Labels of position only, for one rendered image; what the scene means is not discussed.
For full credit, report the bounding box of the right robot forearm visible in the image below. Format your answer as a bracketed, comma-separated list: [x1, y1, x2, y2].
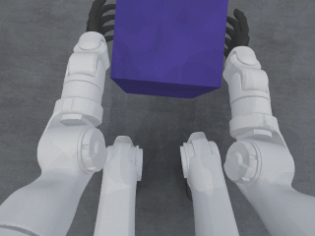
[222, 46, 289, 151]

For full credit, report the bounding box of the left robot hand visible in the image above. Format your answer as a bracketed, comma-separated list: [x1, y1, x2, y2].
[86, 0, 116, 43]

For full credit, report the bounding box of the robot left upper arm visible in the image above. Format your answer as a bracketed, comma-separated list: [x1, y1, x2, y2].
[0, 125, 108, 236]

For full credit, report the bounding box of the right robot foot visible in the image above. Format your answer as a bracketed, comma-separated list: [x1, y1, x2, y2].
[180, 157, 193, 202]

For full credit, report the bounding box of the left robot forearm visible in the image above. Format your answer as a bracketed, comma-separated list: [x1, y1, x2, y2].
[36, 31, 110, 161]

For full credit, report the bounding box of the robot right upper arm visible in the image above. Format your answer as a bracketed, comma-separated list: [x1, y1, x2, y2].
[223, 139, 315, 236]

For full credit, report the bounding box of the right robot hand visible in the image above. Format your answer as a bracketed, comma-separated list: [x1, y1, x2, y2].
[223, 9, 250, 60]

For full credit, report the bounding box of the robot left shin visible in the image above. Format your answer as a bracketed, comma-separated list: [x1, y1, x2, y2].
[102, 136, 134, 172]

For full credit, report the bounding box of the carton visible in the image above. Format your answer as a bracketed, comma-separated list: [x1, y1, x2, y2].
[110, 0, 228, 99]

